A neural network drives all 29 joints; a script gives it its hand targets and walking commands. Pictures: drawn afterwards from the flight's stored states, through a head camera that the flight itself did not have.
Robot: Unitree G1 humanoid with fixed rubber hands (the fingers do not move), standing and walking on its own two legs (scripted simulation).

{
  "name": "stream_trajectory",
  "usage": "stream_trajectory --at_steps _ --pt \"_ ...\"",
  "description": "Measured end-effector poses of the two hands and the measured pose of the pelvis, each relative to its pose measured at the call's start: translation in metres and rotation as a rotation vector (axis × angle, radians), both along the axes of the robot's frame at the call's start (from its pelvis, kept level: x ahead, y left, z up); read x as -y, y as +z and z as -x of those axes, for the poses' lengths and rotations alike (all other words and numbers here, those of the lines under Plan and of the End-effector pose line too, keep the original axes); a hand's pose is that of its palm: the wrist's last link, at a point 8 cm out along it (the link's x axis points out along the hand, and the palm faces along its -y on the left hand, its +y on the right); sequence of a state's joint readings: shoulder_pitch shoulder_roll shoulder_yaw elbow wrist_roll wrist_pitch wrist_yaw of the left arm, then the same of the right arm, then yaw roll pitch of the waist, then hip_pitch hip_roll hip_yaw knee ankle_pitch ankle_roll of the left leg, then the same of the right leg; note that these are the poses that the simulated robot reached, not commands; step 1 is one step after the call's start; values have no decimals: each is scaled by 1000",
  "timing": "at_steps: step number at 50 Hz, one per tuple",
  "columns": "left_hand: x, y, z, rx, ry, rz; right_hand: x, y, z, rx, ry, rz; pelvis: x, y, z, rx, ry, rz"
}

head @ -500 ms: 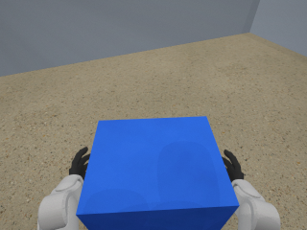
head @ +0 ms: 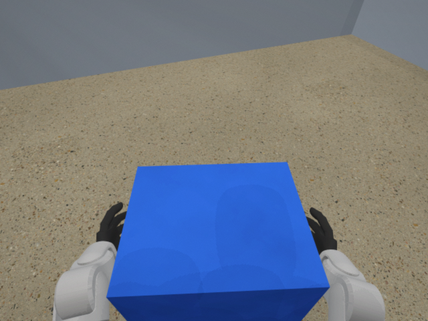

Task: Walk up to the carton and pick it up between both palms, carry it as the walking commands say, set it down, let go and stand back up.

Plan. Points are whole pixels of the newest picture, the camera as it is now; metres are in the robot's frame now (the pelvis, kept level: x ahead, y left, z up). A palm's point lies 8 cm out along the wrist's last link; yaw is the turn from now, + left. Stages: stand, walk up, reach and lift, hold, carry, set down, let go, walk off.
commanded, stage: carry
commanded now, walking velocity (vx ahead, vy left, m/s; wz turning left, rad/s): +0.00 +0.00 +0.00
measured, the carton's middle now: (215, 258) +0.25 +0.00 -0.01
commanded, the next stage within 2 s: hold in 0.42 s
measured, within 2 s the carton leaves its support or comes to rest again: neither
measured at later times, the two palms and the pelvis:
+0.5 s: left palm (113, 247) +0.26 +0.18 +0.04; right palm (320, 254) +0.23 -0.18 +0.04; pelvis +0.00 +0.00 +0.00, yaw +0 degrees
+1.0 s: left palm (117, 249) +0.26 +0.18 +0.02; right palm (316, 260) +0.23 -0.18 +0.02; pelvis +0.00 +0.00 +0.00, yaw +0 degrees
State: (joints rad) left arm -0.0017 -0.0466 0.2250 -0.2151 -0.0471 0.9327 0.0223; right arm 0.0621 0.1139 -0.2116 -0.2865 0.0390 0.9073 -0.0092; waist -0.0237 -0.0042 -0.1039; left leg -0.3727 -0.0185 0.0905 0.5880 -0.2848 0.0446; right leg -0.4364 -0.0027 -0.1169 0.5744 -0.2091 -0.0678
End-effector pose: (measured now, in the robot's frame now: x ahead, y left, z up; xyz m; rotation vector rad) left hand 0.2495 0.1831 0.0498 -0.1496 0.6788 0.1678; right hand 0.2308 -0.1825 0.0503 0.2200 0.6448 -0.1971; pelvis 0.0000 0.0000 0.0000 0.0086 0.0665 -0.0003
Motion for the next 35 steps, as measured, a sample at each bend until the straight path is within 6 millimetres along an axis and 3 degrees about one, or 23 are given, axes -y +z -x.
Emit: stream_trajectory --at_steps 24,30,35 --pt "0 -9 -4 7 -29 -16 1 -6 -2 6 1 17 0 0 0 4 0 0" --pt "2 -35 -8 -66 -173 -122 3 -24 1 -62 24 95 1 0 1 28 0 -1" --pt "-1 -26 -12 -17 -175 -136 0 -17 -3 -16 46 125 1 1 2 35 0 -1"
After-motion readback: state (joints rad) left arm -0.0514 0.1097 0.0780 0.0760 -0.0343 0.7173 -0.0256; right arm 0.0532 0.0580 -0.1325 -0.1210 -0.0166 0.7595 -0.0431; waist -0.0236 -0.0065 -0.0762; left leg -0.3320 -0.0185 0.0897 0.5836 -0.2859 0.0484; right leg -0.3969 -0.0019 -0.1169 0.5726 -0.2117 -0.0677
